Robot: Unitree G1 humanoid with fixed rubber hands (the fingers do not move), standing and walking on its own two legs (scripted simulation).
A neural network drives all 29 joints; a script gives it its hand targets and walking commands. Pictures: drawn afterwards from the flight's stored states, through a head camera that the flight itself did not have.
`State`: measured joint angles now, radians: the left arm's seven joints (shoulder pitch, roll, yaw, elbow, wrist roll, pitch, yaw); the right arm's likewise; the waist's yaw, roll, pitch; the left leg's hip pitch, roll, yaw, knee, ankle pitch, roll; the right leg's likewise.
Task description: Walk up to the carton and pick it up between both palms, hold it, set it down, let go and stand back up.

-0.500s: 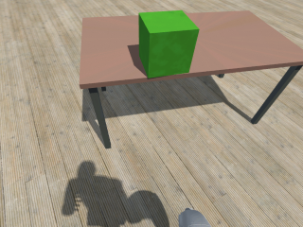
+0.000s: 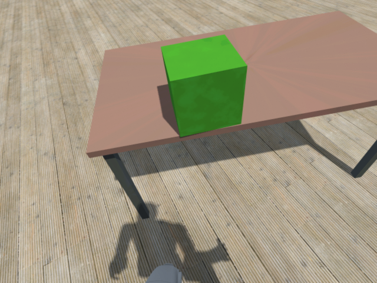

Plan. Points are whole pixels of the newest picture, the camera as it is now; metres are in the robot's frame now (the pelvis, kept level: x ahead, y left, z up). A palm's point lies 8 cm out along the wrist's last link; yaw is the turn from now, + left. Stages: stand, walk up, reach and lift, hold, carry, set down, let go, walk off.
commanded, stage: walk up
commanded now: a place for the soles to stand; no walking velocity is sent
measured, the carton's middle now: (202, 86) +0.72 +0.03 +0.00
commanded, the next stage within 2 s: none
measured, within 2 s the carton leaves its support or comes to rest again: neither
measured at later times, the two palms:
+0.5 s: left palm (88, 243) +0.23 +0.32 -0.12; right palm (311, 259) +0.21 -0.22 -0.09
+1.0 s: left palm (107, 209) +0.32 +0.29 -0.11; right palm (304, 222) +0.30 -0.24 -0.12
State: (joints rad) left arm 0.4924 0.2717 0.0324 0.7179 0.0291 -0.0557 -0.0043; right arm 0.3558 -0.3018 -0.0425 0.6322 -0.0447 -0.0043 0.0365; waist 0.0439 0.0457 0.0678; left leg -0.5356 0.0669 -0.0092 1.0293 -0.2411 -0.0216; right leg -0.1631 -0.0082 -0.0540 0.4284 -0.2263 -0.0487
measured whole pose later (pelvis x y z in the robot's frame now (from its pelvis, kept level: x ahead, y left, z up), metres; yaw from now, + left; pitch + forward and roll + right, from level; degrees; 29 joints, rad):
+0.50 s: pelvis +0.18 +0.05 +0.00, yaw +1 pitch -3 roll -2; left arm 0.41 0.31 0.04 0.65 0.04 0.00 -0.03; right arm 0.43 -0.25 -0.03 0.69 -0.03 -0.04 -0.01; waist -0.03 -0.05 0.09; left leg -0.18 0.01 0.04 0.46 -0.23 0.04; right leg -0.50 -0.06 0.02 1.06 -0.29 0.02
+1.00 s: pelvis +0.22 +0.03 -0.02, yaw +2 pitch -2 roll +1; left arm 0.24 0.28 0.01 0.68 0.00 0.04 0.01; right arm 0.36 -0.27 -0.03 0.65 -0.02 0.01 -0.01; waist 0.01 -0.01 0.05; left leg -0.23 0.00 0.00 0.59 -0.32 -0.02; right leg -0.39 -0.03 -0.04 0.60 -0.19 -0.02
